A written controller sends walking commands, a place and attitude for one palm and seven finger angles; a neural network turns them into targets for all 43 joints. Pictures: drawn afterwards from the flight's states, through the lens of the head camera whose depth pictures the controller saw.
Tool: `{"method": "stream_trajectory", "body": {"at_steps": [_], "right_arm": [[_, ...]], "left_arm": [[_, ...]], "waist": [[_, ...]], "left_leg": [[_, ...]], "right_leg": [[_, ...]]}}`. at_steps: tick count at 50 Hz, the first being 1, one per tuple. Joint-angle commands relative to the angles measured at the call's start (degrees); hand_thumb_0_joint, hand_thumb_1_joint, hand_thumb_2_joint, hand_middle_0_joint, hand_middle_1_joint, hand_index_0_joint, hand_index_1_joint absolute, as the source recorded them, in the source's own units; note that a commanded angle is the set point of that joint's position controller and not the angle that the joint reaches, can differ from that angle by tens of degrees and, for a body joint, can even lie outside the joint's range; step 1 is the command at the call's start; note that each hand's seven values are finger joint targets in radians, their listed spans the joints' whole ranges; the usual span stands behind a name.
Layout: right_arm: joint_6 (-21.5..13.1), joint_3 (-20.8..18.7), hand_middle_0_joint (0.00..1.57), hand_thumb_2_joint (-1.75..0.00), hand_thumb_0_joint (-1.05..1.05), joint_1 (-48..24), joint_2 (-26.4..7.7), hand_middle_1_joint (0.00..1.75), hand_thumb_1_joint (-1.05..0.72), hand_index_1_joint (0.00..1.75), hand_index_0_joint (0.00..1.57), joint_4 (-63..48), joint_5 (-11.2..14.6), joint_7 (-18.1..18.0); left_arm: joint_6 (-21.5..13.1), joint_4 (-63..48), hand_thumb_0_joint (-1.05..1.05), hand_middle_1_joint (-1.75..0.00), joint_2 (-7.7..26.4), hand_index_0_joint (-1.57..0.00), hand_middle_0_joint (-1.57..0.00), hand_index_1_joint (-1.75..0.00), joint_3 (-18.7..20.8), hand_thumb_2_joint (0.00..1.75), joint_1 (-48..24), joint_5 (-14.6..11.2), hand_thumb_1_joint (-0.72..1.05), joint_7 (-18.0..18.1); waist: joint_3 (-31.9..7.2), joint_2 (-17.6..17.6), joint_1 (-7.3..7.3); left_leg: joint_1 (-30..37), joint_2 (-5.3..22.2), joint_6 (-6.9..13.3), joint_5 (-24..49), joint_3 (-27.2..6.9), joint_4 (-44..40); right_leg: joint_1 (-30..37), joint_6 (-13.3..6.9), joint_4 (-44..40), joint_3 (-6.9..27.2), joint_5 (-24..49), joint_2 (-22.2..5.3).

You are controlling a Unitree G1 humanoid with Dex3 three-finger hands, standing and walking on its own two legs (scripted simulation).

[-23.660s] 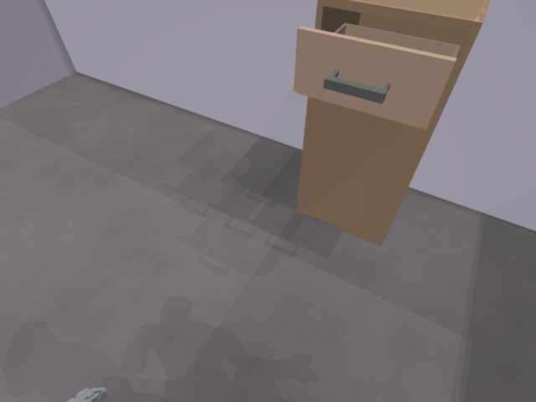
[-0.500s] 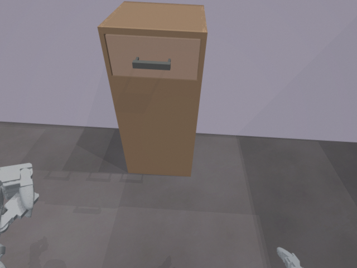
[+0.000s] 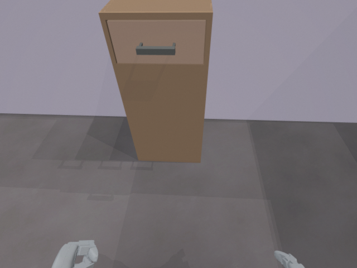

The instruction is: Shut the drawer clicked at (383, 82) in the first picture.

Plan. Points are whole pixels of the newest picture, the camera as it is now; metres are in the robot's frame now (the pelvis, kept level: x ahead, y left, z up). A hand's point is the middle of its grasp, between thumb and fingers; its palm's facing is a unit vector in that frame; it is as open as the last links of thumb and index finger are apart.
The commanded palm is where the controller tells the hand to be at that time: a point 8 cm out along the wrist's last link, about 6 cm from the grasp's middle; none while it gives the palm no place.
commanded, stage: let the arm hang, fingers relaxed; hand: left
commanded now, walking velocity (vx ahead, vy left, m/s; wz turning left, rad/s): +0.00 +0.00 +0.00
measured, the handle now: (156, 47) +0.90 +0.12 +0.08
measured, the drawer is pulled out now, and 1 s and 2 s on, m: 0.00 0.00 0.00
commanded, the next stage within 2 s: look to check the result in 0.90 s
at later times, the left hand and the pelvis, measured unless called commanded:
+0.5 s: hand out of the picture -0.03 +0.21 -0.16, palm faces +0.02 -0.97 -0.26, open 6.5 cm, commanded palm none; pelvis +0.00 +0.00 +0.01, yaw +0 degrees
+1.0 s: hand out of the picture +0.05 +0.19 -0.15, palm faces +0.00 -0.97 -0.24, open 7.4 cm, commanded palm none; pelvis +0.01 -0.01 +0.02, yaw +0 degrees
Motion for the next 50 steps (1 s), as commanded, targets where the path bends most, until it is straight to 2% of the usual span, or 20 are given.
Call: {"method": "stream_trajectory", "body": {"at_steps": [1, 2, 4, 6, 9, 13, 15, 18, 20, 26, 33, 35, 36, 41, 45, 47, 50], "right_arm": [[0.3, -1.1, 0.2, -0.9, 0.0, 0.6, -5.6, 0.3, -0.9, 0.3, 0.2, -0.9, -0.4, -0.5], [0.6, -1.0, 0.2, -0.9, 0.0, 1.1, -5.5, 0.3, -0.9, 0.3, 0.2, -0.1, -0.3, -0.6], [0.9, -0.8, 0.2, -0.9, 0.0, 1.9, -4.5, 0.3, -0.9, 0.3, 0.2, 2.4, -0.1, -0.8], [1.2, -1.0, 0.2, -0.9, 0.0, 3.5, -3.4, 0.3, -0.9, 0.3, 0.2, 4.5, -0.2, -1.2], [1.6, -1.4, 0.2, -0.9, 0.0, 6.2, -3.1, 0.3, -0.9, 0.3, 0.2, 7.2, -0.1, -1.4], [1.7, -1.6, 0.2, -0.9, 0.0, 9.1, -2.8, 0.3, -0.9, 0.3, 0.2, 10.4, 0.1, -1.6], [1.5, -1.5, 0.2, -0.9, 0.0, 9.9, -2.7, 0.3, -0.9, 0.3, 0.2, 11.7, 0.2, -1.7], [1.3, -1.5, 0.2, -0.9, 0.0, 10.0, -2.5, 0.3, -0.9, 0.3, 0.2, 12.7, 0.3, -1.9], [1.4, -1.6, 0.2, -0.9, 0.0, 10.1, -2.3, 0.3, -0.9, 0.3, 0.2, 13.3, 0.2, -1.9], [1.3, -1.7, 0.2, -0.9, 0.0, 10.0, -1.8, 0.3, -0.9, 0.3, 0.2, 14.2, 0.1, -1.9], [0.9, -1.8, 0.2, -0.9, 0.0, 8.6, -1.2, 0.3, -0.9, 0.3, 0.2, 14.0, 0.1, -1.8], [0.8, -1.7, 0.2, -0.9, 0.0, 8.5, -1.4, 0.3, -0.9, 0.3, 0.2, 14.1, 0.1, -1.9], [0.7, -1.7, 0.2, -0.9, 0.0, 7.9, -1.4, 0.3, -0.9, 0.3, 0.2, 14.2, 0.0, -1.9], [0.6, -1.7, 0.2, -0.9, 0.0, 6.9, -2.1, 0.3, -0.9, 0.3, 0.2, 14.0, 0.1, -1.9], [0.7, -1.7, 0.2, -0.9, 0.0, 6.4, -2.6, 0.3, -0.9, 0.3, 0.2, 14.1, 0.1, -1.9], [0.6, -1.8, 0.2, -0.9, 0.0, 6.3, -3.1, 0.3, -0.9, 0.3, 0.2, 13.9, 0.2, -1.9], [0.6, -1.7, 0.2, -0.9, 0.0, 5.8, -3.6, 0.3, -0.9, 0.3, 0.2, 14.2, 0.1, -1.9]], "left_arm": [[-2.5, 7.5, 0.0, -1.12, 7.6, -0.96, -0.96, -1.12, 0.0, 0.9, -0.7, -0.8, 0.9, 0.3], [-2.5, 10.4, 0.0, -1.08, 7.8, -0.92, -0.92, -1.08, -0.3, 0.9, -0.5, -0.8, 0.9, 0.4], [-2.6, 15.8, 0.0, -0.99, 6.7, -0.84, -0.84, -0.99, -0.8, 0.9, 0.7, -1.1, 0.9, 0.3], [-2.9, 19.8, 0.0, -0.91, 5.7, -0.76, -0.76, -0.91, -0.3, 0.9, 1.9, -1.1, 0.9, 0.4], [-3.1, 23.6, 0.0, -0.78, 6.1, -0.64, -0.64, -0.78, -0.5, 0.9, 2.2, -1.3, 0.9, 0.3], [-3.1, 27.3, 0.0, -0.6, 6.0, -0.48, -0.48, -0.6, -0.9, 0.9, 2.1, -1.5, 0.9, 0.5], [-3.0, 28.8, 0.0, -0.52, 5.7, -0.4, -0.4, -0.52, -1.0, 0.9, 2.4, -1.6, 0.9, 0.6], [-3.0, 30.4, 0.0, -0.39, 5.3, -0.28, -0.28, -0.39, -1.0, 0.9, 3.8, -1.6, 0.9, 0.8], [-2.9, 31.0, 0.0, -0.3, 5.1, -0.2, -0.2, -0.3, -1.0, 0.9, 3.9, -1.5, 0.9, 0.9], [-2.8, 31.2, 0.0, -0.3, 4.6, -0.2, -0.2, -0.3, -0.7, 0.9, 3.0, -1.4, 0.9, 1.1], [-3.4, 30.4, 0.0, -0.3, 4.3, -0.2, -0.2, -0.3, -0.4, 0.9, 1.2, -1.3, 0.9, 1.2], [-3.5, 30.1, 0.0, -0.3, 4.2, -0.2, -0.2, -0.3, -0.4, 0.9, 0.4, -1.4, 0.9, 1.2], [-3.4, 30.2, 0.0, -0.3, 4.2, -0.2, -0.2, -0.3, -0.3, 0.9, 0.0, -1.3, 0.9, 1.2], [-3.7, 29.9, 0.0, -0.3, 4.5, -0.2, -0.2, -0.3, -0.4, 0.9, -1.1, -1.4, 0.9, 1.1], [-3.7, 29.9, 0.0, -0.3, 5.0, -0.2, -0.2, -0.3, -0.3, 0.9, -2.0, -1.4, 0.9, 1.0], [-3.8, 29.9, 0.0, -0.3, 5.6, -0.2, -0.2, -0.3, -0.2, 0.9, -1.9, -1.4, 0.9, 1.0], [-3.8, 30.1, 0.0, -0.3, 5.8, -0.2, -0.2, -0.3, -0.3, 0.9, -2.5, -1.5, 0.9, 1.0]], "waist": [[-0.7, 1.9, 0.99], [-0.1, 1.5, 1.24], [0.4, 3.6, 1.36], [0.2, 5.2, 1.2], [0.2, 1.7, 0.87], [2.3, -1.4, 0.44], [3.0, -0.6, 0.7], [3.1, -1.7, 1.25], [4.1, -2.1, 1.25], [5.6, -1.2, 1.19], [4.7, -2.1, 1.19], [3.7, -1.2, 0.99], [4.5, -0.3, 1.11], [3.7, -2.1, 0.93], [4.3, -1.3, 0.77], [2.5, -1.1, 0.9], [2.8, -1.2, 0.86]], "left_leg": [[3.4, 5.2, 1.2, 5.0, -7.0, -10.4], [2.4, 5.6, 1.3, 2.7, -8.0, -12.1], [2.6, 4.9, 1.0, -2.2, -7.3, -13.5], [4.0, 4.6, 0.8, -4.1, -6.5, -13.7], [6.4, 4.6, 0.7, -4.0, -5.9, -12.9], [8.1, 5.1, 0.9, -2.0, -5.8, -12.9], [7.2, 5.6, 1.1, -2.4, -6.6, -14.5], [6.7, 6.0, 1.4, -1.6, -6.9, -15.7], [6.3, 5.8, 1.3, -3.1, -6.7, -16.1], [5.2, 5.9, 1.3, -4.6, -7.4, -17.8], [6.6, 5.6, 1.0, 0.7, -5.9, -16.6], [7.4, 5.9, 0.9, 2.3, -6.3, -16.7], [7.0, 6.0, 0.9, 2.1, -6.4, -17.1], [8.5, 6.1, 0.7, 4.9, -5.7, -16.3], [8.6, 6.0, 0.4, 4.5, -5.3, -16.2], [9.7, 6.2, 0.5, 5.6, -5.5, -16.0], [9.8, 6.4, 0.4, 6.0, -5.3, -16.2]], "right_leg": [[1.5, -3.9, -11.4, 5.8, 1.0, -3.6], [2.7, -3.5, -12.3, 5.1, -0.9, -2.9], [3.1, -3.6, -14.7, 5.8, -3.4, -3.2], [2.9, -4.1, -16.5, 5.9, -4.2, -3.3], [1.8, -4.5, -18.7, 5.8, -5.7, -3.9], [-0.2, -4.7, -19.6, 5.1, -6.1, -4.1], [0.8, -4.4, -18.5, 4.2, -5.0, -3.5], [2.5, -4.2, -17.8, 3.5, -3.1, -3.4], [2.1, -4.1, -18.1, 3.7, -4.3, -3.4], [2.1, -3.9, -17.3, 3.6, -4.1, -3.0], [3.0, -3.7, -18.2, 4.0, -1.4, -3.7], [3.7, -3.6, -17.7, 3.9, 0.1, -3.5], [3.7, -3.5, -17.7, 3.8, 0.4, -3.5], [4.4, -3.4, -18.7, 4.2, 2.0, -3.9], [4.1, -3.5, -19.5, 4.5, 1.0, -3.9], [4.9, -3.6, -19.4, 4.7, 2.0, -3.9], [5.2, -3.6, -19.7, 4.8, 2.6, -4.0]]}}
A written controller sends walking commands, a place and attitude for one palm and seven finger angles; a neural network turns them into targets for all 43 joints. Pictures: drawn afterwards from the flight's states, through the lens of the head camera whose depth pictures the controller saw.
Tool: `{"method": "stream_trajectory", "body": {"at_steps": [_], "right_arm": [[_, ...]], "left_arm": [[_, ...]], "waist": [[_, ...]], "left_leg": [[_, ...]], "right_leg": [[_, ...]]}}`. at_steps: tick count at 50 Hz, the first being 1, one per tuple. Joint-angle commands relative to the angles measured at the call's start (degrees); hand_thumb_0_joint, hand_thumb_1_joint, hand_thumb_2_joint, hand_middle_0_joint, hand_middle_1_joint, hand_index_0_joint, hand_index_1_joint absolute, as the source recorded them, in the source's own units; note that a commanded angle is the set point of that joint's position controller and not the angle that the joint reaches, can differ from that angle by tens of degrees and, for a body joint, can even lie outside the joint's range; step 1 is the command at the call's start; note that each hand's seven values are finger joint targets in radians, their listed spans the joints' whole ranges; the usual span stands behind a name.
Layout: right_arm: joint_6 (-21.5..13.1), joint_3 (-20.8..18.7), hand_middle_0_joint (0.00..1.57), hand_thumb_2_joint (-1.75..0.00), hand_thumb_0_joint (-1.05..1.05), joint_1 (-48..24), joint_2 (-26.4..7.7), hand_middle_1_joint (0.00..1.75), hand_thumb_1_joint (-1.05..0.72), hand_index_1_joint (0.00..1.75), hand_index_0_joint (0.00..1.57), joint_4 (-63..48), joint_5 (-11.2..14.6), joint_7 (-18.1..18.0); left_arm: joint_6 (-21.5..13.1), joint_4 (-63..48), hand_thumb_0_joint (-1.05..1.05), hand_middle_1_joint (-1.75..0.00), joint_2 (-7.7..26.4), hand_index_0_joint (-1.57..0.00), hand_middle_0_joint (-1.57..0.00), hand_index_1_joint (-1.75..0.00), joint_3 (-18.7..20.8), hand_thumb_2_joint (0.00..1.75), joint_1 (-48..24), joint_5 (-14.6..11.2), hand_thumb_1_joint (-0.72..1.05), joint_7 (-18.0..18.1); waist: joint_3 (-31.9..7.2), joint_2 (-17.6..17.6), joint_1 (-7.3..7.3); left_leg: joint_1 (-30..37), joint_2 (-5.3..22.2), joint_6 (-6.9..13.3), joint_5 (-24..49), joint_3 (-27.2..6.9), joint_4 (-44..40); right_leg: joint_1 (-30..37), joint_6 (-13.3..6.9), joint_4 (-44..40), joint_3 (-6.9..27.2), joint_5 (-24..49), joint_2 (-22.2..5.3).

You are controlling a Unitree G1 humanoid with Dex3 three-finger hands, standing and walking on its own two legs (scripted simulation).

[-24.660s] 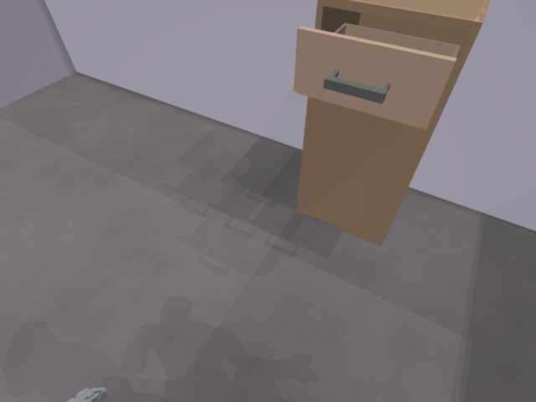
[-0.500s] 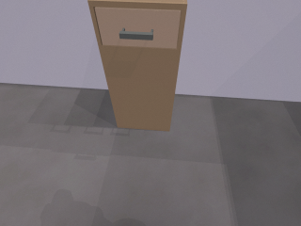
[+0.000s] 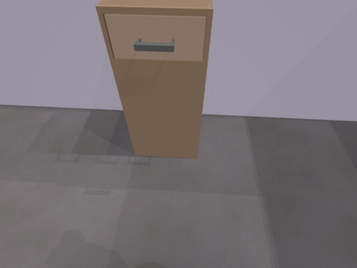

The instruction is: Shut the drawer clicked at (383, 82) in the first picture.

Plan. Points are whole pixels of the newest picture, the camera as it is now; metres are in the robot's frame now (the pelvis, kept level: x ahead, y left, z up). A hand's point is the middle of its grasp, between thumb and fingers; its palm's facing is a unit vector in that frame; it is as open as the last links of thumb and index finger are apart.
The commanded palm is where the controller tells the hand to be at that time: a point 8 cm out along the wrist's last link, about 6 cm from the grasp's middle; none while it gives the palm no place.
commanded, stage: look to check the result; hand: left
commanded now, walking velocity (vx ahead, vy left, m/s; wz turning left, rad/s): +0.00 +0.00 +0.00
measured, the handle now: (155, 43) +0.89 +0.13 +0.06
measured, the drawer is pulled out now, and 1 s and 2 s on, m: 0.00 0.00 0.00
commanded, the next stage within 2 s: stand and wait in 0.46 s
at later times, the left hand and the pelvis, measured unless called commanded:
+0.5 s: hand out of the picture +0.06 +0.20 -0.16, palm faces +0.00 -0.96 -0.28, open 7.4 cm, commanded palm none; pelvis +0.01 -0.01 +0.00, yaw +0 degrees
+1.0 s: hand out of the picture +0.09 +0.21 -0.16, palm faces -0.01 -0.95 -0.30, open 7.4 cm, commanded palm none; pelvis +0.03 -0.02 +0.00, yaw +0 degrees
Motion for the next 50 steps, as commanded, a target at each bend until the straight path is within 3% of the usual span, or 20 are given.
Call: {"method": "stream_trajectory", "body": {"at_steps": [1, 28, 37, 44, 50], "right_arm": [[-0.7, -1.0, 0.2, -0.9, 0.0, 1.7, -7.6, 0.3, -0.9, 0.3, 0.2, -1.9, 0.0, -0.4], [-0.9, -1.0, 0.2, -0.9, 0.0, -2.2, -11.1, 0.3, -0.9, 0.3, 0.2, -1.7, 0.0, -0.3], [-1.2, -1.1, 0.2, -0.9, 0.0, -3.0, -12.0, 0.3, -0.9, 0.3, 0.2, -2.1, 0.2, -0.4], [-1.2, -0.9, 0.2, -0.9, 0.0, -3.2, -12.2, 0.3, -0.9, 0.3, 0.2, -2.0, 0.1, -0.4], [-1.3, -1.0, 0.2, -0.9, 0.0, -3.4, -12.8, 0.3, -0.9, 0.3, 0.2, -1.9, 0.2, -0.4]], "left_arm": [[-0.8, -1.6, 0.0, -0.3, 9.5, -0.2, -0.2, -0.3, 1.6, 0.9, 1.0, -0.1, 0.9, 0.7], [-1.4, -1.7, 0.0, -0.3, 12.5, -0.2, -0.2, -0.3, 1.6, 0.9, -1.7, -0.2, 0.9, 0.7], [-1.7, -2.2, 0.0, -0.3, 13.3, -0.2, -0.2, -0.3, 1.9, 0.9, -2.1, -0.1, 0.9, 0.8], [-1.6, -2.1, 0.0, -0.3, 13.5, -0.2, -0.2, -0.3, 1.9, 0.9, -2.8, -0.2, 0.9, 0.7], [-1.7, -2.2, 0.0, -0.3, 14.1, -0.2, -0.2, -0.3, 1.9, 0.9, -2.6, -0.2, 0.9, 0.7]], "waist": [[-0.6, -0.6, 0.4], [-2.2, -1.1, 0.43], [-3.8, -1.2, 0.58], [-3.3, -1.6, 0.57], [-4.1, -1.3, 0.54]], "left_leg": [[1.8, 5.3, 1.3, 0.6, -4.9, -4.4], [4.8, 6.2, 0.8, 5.0, -4.3, -4.7], [6.0, 6.6, 0.8, 8.3, -4.1, -4.8], [6.0, 6.7, 0.7, 7.4, -4.2, -5.6], [6.7, 6.7, 0.6, 8.8, -3.9, -5.3]], "right_leg": [[-3.0, -2.9, -7.1, 5.4, -3.4, -5.3], [-0.5, -2.7, -8.5, 5.7, 2.9, -6.0], [1.5, -2.5, -8.1, 5.7, 8.9, -6.1], [1.8, -2.5, -8.5, 5.7, 7.3, -6.0], [2.5, -2.4, -8.5, 5.5, 10.1, -6.3]]}}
